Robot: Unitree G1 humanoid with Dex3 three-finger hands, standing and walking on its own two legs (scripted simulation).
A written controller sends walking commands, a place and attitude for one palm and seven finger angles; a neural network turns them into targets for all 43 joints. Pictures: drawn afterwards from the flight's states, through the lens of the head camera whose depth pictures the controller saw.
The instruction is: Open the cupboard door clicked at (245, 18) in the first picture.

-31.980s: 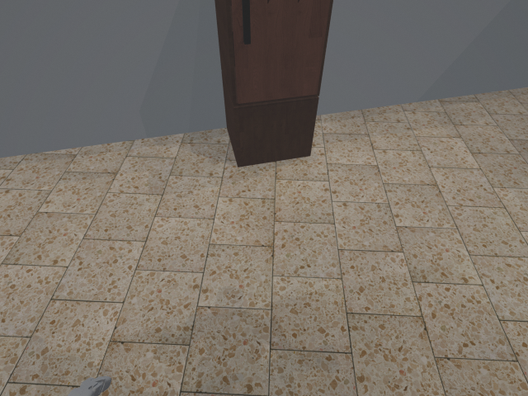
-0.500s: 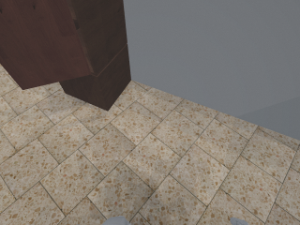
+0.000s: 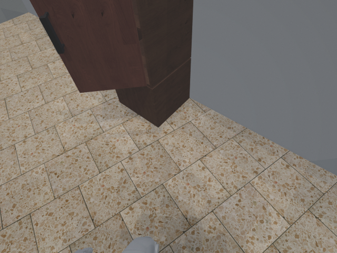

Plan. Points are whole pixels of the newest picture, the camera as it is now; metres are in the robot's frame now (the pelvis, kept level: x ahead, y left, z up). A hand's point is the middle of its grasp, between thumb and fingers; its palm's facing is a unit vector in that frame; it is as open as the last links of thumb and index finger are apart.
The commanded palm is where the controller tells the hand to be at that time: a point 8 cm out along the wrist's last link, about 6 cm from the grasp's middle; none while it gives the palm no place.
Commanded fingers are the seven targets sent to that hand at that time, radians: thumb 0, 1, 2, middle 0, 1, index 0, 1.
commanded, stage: turn to face it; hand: left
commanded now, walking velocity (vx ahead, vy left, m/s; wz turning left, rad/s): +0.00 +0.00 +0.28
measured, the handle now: (54, 33) +0.94 +0.55 +0.03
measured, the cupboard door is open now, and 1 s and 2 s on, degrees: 45 45 45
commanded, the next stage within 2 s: take the last steps up to it in 0.10 s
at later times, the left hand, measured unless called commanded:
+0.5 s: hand out of the picture +0.06 +0.23 -0.15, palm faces +0.21 -0.95 -0.23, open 7.4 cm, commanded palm none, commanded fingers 0.00 0.90 0.90 -0.20 -0.30 -0.20 -0.30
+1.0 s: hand out of the picture +0.06 +0.27 -0.19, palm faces +0.36 -0.92 -0.18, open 7.4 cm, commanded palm none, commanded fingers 0.00 0.90 0.90 -0.20 -0.30 -0.20 -0.30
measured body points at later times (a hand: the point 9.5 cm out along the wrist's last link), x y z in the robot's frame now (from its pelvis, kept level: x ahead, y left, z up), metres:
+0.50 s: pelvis +0.04 +0.01 +0.00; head +0.06 +0.01 +0.45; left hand +0.05 +0.28 -0.14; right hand +0.12 -0.21 -0.15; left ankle +0.00 +0.13 -0.73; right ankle +0.05 -0.11 -0.72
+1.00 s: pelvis +0.17 +0.12 -0.02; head +0.20 +0.15 +0.43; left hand +0.04 +0.32 -0.17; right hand +0.33 -0.08 -0.15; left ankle +0.20 +0.24 -0.73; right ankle +0.08 -0.06 -0.67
